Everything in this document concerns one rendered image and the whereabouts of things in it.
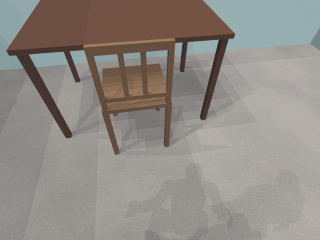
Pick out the table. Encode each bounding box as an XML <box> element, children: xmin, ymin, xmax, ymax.
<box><xmin>6</xmin><ymin>0</ymin><xmax>235</xmax><ymax>139</ymax></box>

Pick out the chair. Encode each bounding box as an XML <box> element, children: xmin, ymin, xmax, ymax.
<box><xmin>83</xmin><ymin>38</ymin><xmax>176</xmax><ymax>155</ymax></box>

